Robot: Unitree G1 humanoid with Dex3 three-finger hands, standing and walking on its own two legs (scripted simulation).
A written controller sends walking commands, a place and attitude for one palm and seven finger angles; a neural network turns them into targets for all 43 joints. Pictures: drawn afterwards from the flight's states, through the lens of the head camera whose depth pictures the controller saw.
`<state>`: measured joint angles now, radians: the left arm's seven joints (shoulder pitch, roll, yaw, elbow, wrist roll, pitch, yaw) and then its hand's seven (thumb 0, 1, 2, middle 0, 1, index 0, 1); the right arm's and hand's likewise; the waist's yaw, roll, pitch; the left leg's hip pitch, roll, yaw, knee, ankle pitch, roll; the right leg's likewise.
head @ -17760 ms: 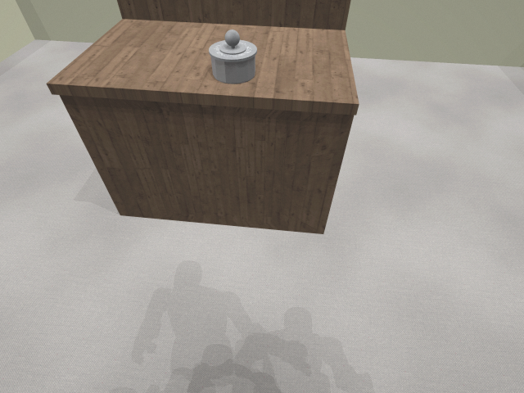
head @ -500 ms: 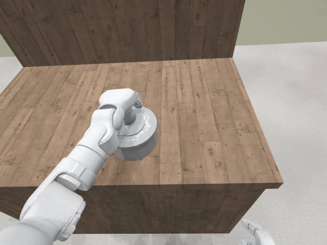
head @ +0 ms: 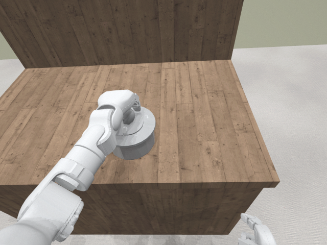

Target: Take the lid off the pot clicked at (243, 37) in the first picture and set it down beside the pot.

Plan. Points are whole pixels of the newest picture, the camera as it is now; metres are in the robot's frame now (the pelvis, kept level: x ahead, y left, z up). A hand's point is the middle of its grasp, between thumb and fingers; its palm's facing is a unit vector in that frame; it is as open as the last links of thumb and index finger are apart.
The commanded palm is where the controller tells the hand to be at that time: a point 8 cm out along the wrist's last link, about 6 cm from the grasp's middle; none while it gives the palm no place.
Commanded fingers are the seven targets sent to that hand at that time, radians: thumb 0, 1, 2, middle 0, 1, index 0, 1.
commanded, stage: close the fingers and squeeze the knob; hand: left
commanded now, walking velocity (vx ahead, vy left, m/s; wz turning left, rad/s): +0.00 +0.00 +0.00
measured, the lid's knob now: (126, 115) +0.44 +0.12 +0.08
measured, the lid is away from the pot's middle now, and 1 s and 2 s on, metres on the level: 0.00 0.00 0.01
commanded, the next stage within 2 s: lift the lid straight up in 1.18 s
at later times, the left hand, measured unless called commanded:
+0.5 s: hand (120, 119) +0.42 +0.13 +0.09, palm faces -0.29 -0.07 -0.95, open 8.1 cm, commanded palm +0.40 +0.13 +0.16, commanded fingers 0.00 0.33 0.89 -0.77 -0.95 -0.77 -0.95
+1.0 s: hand (121, 120) +0.41 +0.13 +0.09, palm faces -0.29 -0.04 -0.96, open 7.9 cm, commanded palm +0.40 +0.12 +0.16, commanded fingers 0.00 0.50 1.03 -0.99 -1.03 -0.78 -0.94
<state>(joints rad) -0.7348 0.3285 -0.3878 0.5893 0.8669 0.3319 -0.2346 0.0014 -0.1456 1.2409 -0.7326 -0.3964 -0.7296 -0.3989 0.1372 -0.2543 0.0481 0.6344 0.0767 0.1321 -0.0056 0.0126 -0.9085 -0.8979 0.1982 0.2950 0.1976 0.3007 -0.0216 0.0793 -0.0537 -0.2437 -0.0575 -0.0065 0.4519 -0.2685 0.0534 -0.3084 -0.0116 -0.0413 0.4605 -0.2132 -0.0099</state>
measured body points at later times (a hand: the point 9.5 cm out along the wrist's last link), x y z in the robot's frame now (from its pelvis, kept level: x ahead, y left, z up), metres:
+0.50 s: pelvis +0.00 +0.00 +0.00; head +0.02 -0.03 +0.45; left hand +0.43 +0.13 +0.14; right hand +0.15 -0.24 -0.12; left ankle -0.03 +0.09 -0.74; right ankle +0.01 -0.11 -0.74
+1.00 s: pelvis +0.00 +0.01 +0.00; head +0.01 -0.03 +0.45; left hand +0.42 +0.13 +0.14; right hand +0.16 -0.22 -0.12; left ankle -0.03 +0.09 -0.74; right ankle +0.01 -0.11 -0.74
